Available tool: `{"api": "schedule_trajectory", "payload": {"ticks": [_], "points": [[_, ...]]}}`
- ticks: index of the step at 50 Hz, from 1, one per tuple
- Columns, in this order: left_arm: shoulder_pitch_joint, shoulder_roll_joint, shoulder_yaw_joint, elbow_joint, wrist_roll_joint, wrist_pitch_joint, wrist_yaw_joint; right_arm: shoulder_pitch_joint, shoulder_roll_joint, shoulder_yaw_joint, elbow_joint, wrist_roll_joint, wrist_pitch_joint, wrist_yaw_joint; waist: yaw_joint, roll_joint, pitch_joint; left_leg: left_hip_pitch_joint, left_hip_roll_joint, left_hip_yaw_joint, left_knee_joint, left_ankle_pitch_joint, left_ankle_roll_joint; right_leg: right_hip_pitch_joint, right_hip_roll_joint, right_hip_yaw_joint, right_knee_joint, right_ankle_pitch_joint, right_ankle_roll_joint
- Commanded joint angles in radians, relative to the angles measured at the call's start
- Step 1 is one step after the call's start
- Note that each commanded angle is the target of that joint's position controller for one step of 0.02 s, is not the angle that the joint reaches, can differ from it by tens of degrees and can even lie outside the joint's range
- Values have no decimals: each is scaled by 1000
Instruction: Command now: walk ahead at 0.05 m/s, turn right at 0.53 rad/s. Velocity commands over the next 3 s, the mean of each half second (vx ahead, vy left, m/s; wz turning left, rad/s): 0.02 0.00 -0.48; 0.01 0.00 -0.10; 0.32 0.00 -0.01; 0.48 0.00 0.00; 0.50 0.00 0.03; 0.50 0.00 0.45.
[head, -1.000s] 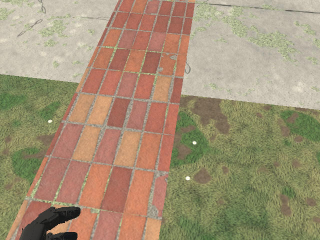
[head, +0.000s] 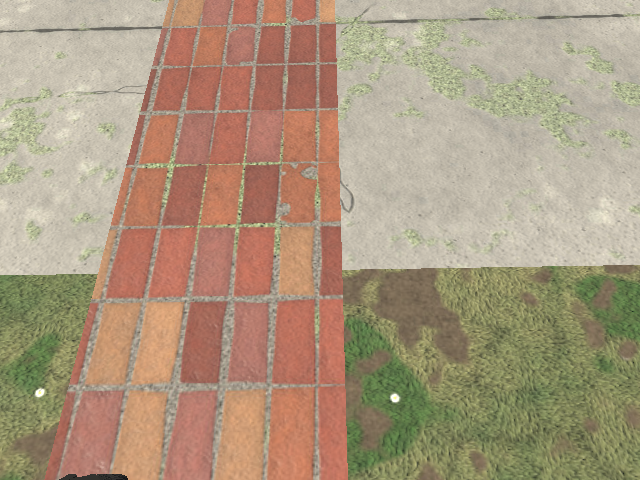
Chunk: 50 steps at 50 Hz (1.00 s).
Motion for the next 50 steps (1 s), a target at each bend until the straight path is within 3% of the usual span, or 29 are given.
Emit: {"api": "schedule_trajectory", "payload": {"ticks": [1,2,3,6,8,11,14,17,18,19,20,21,22,23,24,26,29,31,33,34,35,36,37,38,41,48,50], "points": [[119,187,50,-59,-2,-16,13,-15,-107,-18,-96,15,-11,12,60,-121,-303,-353,-37,-188,395,-89,-12,496,-327,429,-180,620,-289],[73,164,44,-62,-18,-12,18,-18,-98,-19,-85,6,-2,0,34,-52,-233,-355,-19,-184,323,-18,-13,408,-269,371,-199,488,-228],[32,149,39,-70,-26,-5,26,-26,-112,-25,-89,-7,8,-13,15,-64,-200,-322,-10,-183,257,37,-18,326,-237,344,-220,398,-199],[6,162,44,-84,-5,9,40,5,-79,-19,-85,-4,18,-15,-17,-123,-196,-221,-50,-164,155,104,-33,215,-185,320,-242,355,-189],[17,171,49,-83,-10,10,50,-6,-62,-11,-86,-2,15,-16,-6,-126,-209,-194,-59,-174,52,132,-38,213,-174,331,-237,297,-181],[15,179,54,-89,-13,18,58,-31,-57,-6,-93,1,12,-9,10,-149,-209,-136,-72,-184,-67,165,-37,185,-161,378,-240,132,-167],[18,177,53,-96,-13,27,52,-32,-71,-10,-99,9,3,4,23,-180,-195,-83,-90,-187,-179,154,-23,183,-157,450,-234,48,-155],[7,150,39,-100,-22,38,53,44,-65,-12,-79,7,-10,24,-15,-181,-191,76,-87,-144,-440,286,18,155,-123,439,-161,54,-102],[44,119,30,-94,-19,38,55,64,-99,-21,-79,-7,-11,25,-9,-129,-188,167,-3,-208,-508,333,53,89,-78,400,-94,-30,-52],[83,71,18,-105,-11,33,54,38,-192,-39,-94,-32,-6,20,47,129,-160,218,201,-438,-569,448,156,-61,62,230,90,-243,16],[40,128,34,-126,-7,16,53,31,-182,-38,-100,-58,-8,23,19,299,-126,124,342,-646,-641,527,314,-122,105,159,293,-437,62],[40,188,55,-108,-8,10,51,-5,-151,-29,-124,-51,-13,17,16,211,-112,104,327,-615,-639,527,337,-123,83,203,475,-411,81],[68,188,61,-77,-15,15,50,-44,-131,-24,-127,-33,-13,12,37,149,-101,105,267,-517,-614,529,292,-128,82,200,550,-355,95],[94,163,57,-52,-13,25,54,-69,-108,-17,-130,-13,-12,9,48,122,-93,121,213,-444,-594,527,250,-131,75,195,584,-311,112],[100,134,48,-44,-10,32,56,-72,-86,-8,-127,-1,-11,7,43,117,-88,131,194,-406,-582,573,241,-130,72,196,606,-274,126],[87,77,27,-44,-15,35,53,-60,-55,6,-116,-4,-2,5,39,126,-94,137,139,-312,-573,617,229,-72,57,147,511,-237,147],[18,15,-6,-64,-12,30,45,-16,-70,3,-96,-5,10,4,-6,194,-124,185,112,-268,-547,618,222,66,-2,59,189,-269,155],[28,42,2,-55,-21,28,41,24,-101,-4,-83,3,18,7,-17,208,-123,200,129,-296,-524,611,235,144,6,24,12,-222,147],[74,56,5,-26,-15,24,38,49,-89,3,-71,19,15,10,5,175,-104,156,114,-297,-502,600,195,276,8,25,-244,9,108],[84,90,8,-33,-2,24,42,75,-78,8,-64,13,3,15,-1,126,-122,104,103,-292,-489,544,141,366,-47,98,-247,116,77],[102,154,18,-40,8,25,51,85,-55,17,-75,-15,-15,26,-35,-25,-161,40,42,-218,-413,455,88,440,-148,186,-165,361,34],[70,124,12,-12,11,24,43,100,-16,28,-72,-20,-25,31,-67,-188,-168,99,-11,-147,-453,300,38,317,-161,193,-150,214,-29],[43,63,1,-32,9,18,32,29,-58,22,-69,-28,-24,29,-20,-133,-123,131,-20,-138,-434,318,6,255,-123,186,-175,66,-24],[50,46,-4,-21,18,12,30,-4,-63,18,-70,-23,-21,28,-9,-107,-100,134,-24,-131,-431,332,5,228,-104,174,-185,-8,-2],[64,60,-6,-11,11,-6,34,8,-46,19,-62,-14,-3,18,-12,-95,-43,132,-20,-139,-430,359,19,179,-82,156,-182,-23,25],[83,37,-16,4,8,-12,41,35,-37,17,-16,-9,-2,10,-8,-41,-30,142,-19,-139,-434,362,12,169,-65,146,-170,-47,28],[122,60,-7,20,1,-6,44,55,-36,15,4,-2,0,7,6,-62,-40,111,-67,-84,-377,174,16,178,-59,158,-199,-298,1]]}}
